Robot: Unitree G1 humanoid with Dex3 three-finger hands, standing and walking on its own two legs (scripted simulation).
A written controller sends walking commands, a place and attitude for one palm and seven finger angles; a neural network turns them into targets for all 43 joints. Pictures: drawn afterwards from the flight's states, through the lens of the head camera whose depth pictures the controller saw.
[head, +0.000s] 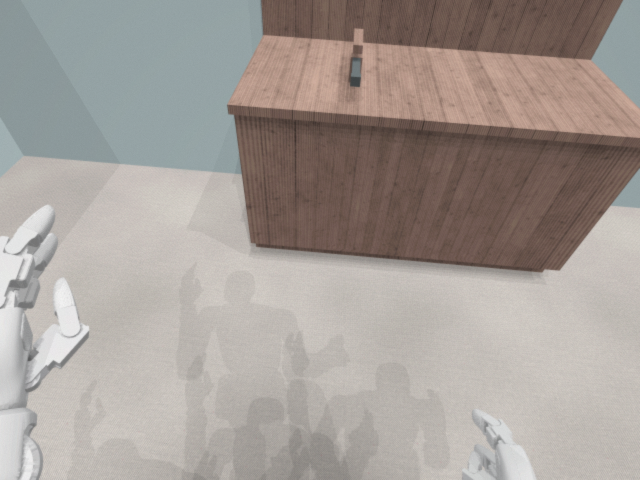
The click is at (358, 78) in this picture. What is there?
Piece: tap's lever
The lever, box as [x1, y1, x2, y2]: [350, 73, 360, 86]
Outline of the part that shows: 351,73 350,85 359,86 360,74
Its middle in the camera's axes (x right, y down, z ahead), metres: +0.10 -0.45 +1.09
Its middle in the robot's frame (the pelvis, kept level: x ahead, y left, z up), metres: +1.12 -0.03 +0.00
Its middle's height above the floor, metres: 0.77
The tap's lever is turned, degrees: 0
